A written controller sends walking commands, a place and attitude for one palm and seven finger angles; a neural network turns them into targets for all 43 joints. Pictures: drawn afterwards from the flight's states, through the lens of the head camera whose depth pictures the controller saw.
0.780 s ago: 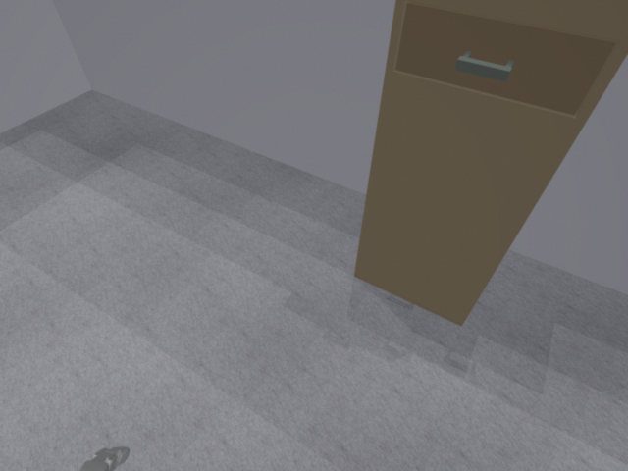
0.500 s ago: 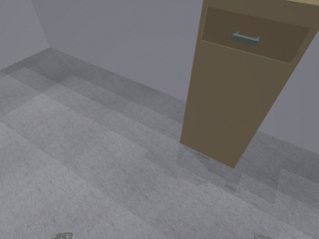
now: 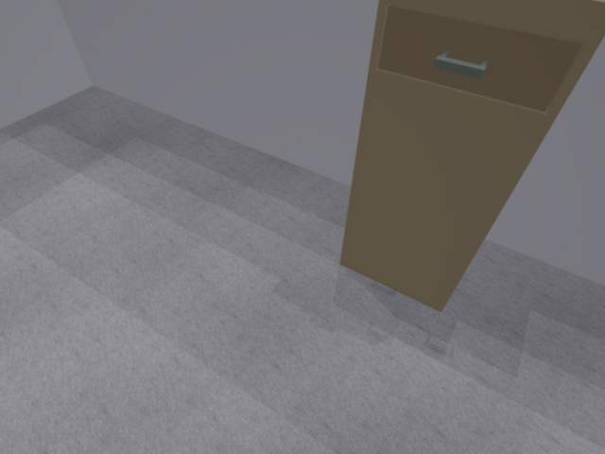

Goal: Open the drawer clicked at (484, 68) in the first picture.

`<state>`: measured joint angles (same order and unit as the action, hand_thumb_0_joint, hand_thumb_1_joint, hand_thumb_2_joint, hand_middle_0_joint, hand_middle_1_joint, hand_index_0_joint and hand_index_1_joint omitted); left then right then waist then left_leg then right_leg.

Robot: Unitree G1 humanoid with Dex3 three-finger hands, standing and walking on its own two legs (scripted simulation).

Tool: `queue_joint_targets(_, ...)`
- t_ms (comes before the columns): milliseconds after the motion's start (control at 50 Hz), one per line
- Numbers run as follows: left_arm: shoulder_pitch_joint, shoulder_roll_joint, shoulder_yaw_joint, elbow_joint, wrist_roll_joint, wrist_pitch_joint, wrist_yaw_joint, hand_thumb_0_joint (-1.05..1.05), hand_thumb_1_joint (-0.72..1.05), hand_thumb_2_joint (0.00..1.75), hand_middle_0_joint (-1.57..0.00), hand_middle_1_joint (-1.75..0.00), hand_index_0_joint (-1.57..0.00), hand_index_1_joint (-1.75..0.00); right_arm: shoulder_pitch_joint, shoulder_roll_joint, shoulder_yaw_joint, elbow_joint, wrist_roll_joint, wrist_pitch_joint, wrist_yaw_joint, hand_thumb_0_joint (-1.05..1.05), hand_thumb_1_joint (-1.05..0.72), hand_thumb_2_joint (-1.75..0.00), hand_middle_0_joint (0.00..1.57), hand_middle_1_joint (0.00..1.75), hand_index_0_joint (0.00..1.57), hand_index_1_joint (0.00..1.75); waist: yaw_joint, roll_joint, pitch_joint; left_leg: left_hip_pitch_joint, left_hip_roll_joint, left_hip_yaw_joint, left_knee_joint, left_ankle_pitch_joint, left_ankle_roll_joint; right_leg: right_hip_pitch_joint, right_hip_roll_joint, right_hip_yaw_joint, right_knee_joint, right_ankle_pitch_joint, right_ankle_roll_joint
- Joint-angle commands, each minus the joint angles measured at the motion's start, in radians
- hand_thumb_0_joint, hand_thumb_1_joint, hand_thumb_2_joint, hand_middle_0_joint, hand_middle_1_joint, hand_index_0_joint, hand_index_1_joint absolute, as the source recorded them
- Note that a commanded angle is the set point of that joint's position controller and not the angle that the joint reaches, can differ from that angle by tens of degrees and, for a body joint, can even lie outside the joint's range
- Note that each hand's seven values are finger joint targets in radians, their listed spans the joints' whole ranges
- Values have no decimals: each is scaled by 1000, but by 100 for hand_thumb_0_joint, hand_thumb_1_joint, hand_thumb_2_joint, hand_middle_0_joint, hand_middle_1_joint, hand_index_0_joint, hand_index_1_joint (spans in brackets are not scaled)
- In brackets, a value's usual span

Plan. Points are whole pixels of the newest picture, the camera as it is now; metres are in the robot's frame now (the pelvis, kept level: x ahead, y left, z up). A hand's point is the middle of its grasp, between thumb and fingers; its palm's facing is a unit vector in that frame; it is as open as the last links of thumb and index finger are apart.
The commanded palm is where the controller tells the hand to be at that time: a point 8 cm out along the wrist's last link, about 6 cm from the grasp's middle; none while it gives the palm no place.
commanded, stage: stand and wait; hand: left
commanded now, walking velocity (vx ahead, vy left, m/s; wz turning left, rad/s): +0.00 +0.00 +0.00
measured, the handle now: (461, 63) +0.85 -0.29 +0.14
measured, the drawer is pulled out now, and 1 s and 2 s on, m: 0.00 0.00 0.00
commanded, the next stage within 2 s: look at it before walking up in 0.04 s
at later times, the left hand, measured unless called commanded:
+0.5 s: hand out of the picture +0.08 +0.24 -0.15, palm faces -0.03 -0.94 -0.34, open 7.4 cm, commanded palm none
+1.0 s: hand out of the picture +0.08 +0.22 -0.17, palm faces -0.07 -0.95 -0.32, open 7.4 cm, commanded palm none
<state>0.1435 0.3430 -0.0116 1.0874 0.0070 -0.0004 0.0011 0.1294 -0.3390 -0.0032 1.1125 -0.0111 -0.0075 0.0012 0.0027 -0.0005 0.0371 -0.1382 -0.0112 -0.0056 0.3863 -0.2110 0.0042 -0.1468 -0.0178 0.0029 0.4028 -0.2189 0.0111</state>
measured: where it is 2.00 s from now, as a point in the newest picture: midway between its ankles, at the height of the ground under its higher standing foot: outside the picture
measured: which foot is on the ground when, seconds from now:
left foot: down 0.00-1.00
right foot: down 0.00-1.00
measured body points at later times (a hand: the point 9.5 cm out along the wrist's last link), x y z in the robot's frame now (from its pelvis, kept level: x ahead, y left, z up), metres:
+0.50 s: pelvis +0.00 -0.01 +0.00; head +0.01 -0.01 +0.45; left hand +0.08 +0.29 -0.13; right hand +0.08 -0.30 -0.13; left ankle +0.00 +0.12 -0.74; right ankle +0.00 -0.13 -0.74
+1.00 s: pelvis +0.00 -0.01 -0.01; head +0.01 -0.01 +0.44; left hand +0.08 +0.27 -0.14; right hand +0.08 -0.29 -0.14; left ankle +0.00 +0.12 -0.74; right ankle +0.00 -0.13 -0.74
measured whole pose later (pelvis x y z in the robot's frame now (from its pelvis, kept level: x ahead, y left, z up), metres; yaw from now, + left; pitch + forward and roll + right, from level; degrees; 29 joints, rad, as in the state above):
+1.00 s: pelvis +0.00 -0.01 -0.01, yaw -5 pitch -1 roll +0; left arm 0.17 0.31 0.01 1.03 0.01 0.04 0.01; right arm 0.11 -0.29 -0.02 1.04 -0.01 0.01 -0.02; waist 0.02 0.00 0.05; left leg -0.17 0.03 0.06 0.46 -0.26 -0.01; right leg -0.22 0.02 0.07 0.49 -0.24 0.00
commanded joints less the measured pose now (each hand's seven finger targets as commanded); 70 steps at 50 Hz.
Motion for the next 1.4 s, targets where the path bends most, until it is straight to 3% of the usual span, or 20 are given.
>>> queue_joint_targets(0,-50,202,47,-69,5,-25,12,0,90,90,-20,-30,-20,-30,-63,-207,-37,-70,3,-26,-12,0,-90,-90,20,30,20,30,-1,-1,-55,-9,125,-103,-79,104,27,3,-101,92,-74,83,-39)
queue_joint_targets(780,-55,206,50,-66,4,-29,13,0,90,90,-20,-30,-20,-30,-71,-208,-36,-61,3,-28,-18,0,-90,-90,20,30,20,30,-3,-7,-67,50,135,-81,-78,200,16,15,-103,104,-82,216,-44)
queue_joint_targets(800,-51,200,52,-72,5,-25,13,0,90,90,-20,-30,-20,-30,-57,-201,-38,-64,3,-26,-20,0,-90,-90,20,30,20,30,-4,-9,-70,53,139,-68,-58,210,15,7,-100,110,-71,242,-45)
queue_joint_targets(840,-9,117,42,-71,4,-1,17,0,90,90,-20,-30,-20,-30,-12,-108,-26,-62,0,-12,-24,0,-90,-90,20,30,20,30,-6,-3,-66,51,142,-31,-15,226,1,-21,-99,118,-27,295,-37)
queue_joint_targets(880,18,101,43,-86,5,18,17,0,90,90,-20,-30,-20,-30,13,-89,-30,-79,1,3,-30,0,-90,-90,20,30,20,30,-8,-14,-45,42,147,-6,18,203,-6,-68,-89,132,9,309,-34)
queue_joint_targets(960,30,101,63,-142,11,36,9,0,90,90,-20,-30,-20,-30,19,-103,-55,-133,-3,18,-35,0,-90,-90,20,30,20,30,-10,1,-41,12,176,-1,51,114,8,-151,-60,158,88,267,-41)
queue_joint_targets(1020,39,79,70,-178,12,42,0,0,90,90,-20,-30,-20,-30,15,-118,-72,-168,-3,19,-37,0,-90,-90,20,30,20,30,-8,71,-48,3,241,-39,22,73,42,-215,-7,119,210,180,-26)
queue_joint_targets(1040,47,64,71,-185,11,45,-4,0,90,90,-20,-30,-20,-30,4,-125,-78,-178,-4,17,-36,0,-90,-90,20,30,20,30,-4,134,-38,-17,291,-67,-10,82,72,-235,17,82,306,82,-16)
queue_joint_targets(1060,55,47,74,-194,11,50,-7,0,90,90,-20,-30,-20,-30,-4,-128,-83,-186,-4,13,-35,0,-90,-90,20,30,20,30,2,187,-37,-34,355,-96,-45,142,119,-246,32,33,430,-143,-2)
queue_joint_targets(1100,75,31,84,-210,10,53,-9,0,90,90,-20,-30,-20,-30,-30,-117,-87,-211,-5,7,-34,0,-90,-90,20,30,20,30,18,207,-47,-63,409,-92,-33,257,167,-231,-8,34,525,-296,2)
queue_joint_targets(1120,107,22,91,-210,10,53,-12,0,90,90,-20,-30,-20,-30,-62,-111,-91,-225,-9,7,-35,0,-90,-90,20,30,20,30,41,184,-42,-105,406,-48,12,263,151,-182,-32,34,478,-286,-4)
queue_joint_targets(1160,210,16,98,-186,16,39,-16,0,90,90,-20,-30,-20,-30,-84,-100,-94,-234,-10,17,-32,0,-90,-90,20,30,20,30,90,89,-60,-172,307,74,228,163,56,-39,-23,-7,215,-68,-2)
queue_joint_targets(1180,237,94,110,-182,28,21,-6,0,90,90,-20,-30,-20,-30,-48,-39,-84,-242,-3,29,-26,0,-90,-90,20,30,20,30,91,-188,-45,-289,163,155,484,-119,-30,-6,-147,216,-26,122,-33)
queue_joint_targets(1200,233,175,118,-189,26,12,9,0,90,90,-20,-30,-20,-30,-41,21,-72,-275,-1,33,-24,0,-90,-90,20,30,20,30,68,-400,-17,-463,37,100,699,-397,-68,-33,-338,570,-119,369,-123)
queue_joint_targets(1220,238,151,117,-197,16,18,20,0,90,90,-20,-30,-20,-30,-51,-7,-78,-273,2,39,-28,0,-90,-90,20,30,20,30,73,-259,-29,-422,64,-22,755,-360,-50,-66,-345,521,-133,292,-185)
queue_joint_targets(1240,173,127,118,-216,17,20,21,0,90,90,-20,-30,-20,-30,-33,-4,-82,-259,3,40,-23,0,-90,-90,20,30,20,30,39,-216,-19,-426,83,-35,776,-285,-43,-102,-293,472,-150,84,-191)
queue_joint_targets(1260,124,106,118,-231,17,20,19,0,90,90,-20,-30,-20,-30,-35,-7,-83,-245,-1,37,-21,0,-90,-90,20,30,20,30,31,-200,-3,-434,87,-34,797,-236,-45,-131,-258,473,-149,-1,-185)
queue_joint_targets(1300,86,62,107,-236,12,11,21,0,90,90,-20,-30,-20,-30,3,-5,-83,-216,-7,33,-19,0,-90,-90,20,30,20,30,4,-109,-26,-406,95,-33,780,-147,-56,-108,-210,386,-117,74,-170)
queue_joint_targets(1340,118,50,106,-227,11,6,20,0,90,90,-20,-30,-20,-30,24,17,-79,-203,-7,33,-21,0,-90,-90,20,30,20,30,8,-82,-79,-398,79,-16,745,-125,-64,-43,-178,342,-82,178,-162)
queue_joint_targets(1380,154,47,108,-214,12,5,20,0,90,90,-20,-30,-20,-30,13,27,-76,-207,-7,33,-26,0,-90,-90,20,30,20,30,24,-82,-102,-404,72,-13,703,-138,-69,3,-179,346,-69,227,-174)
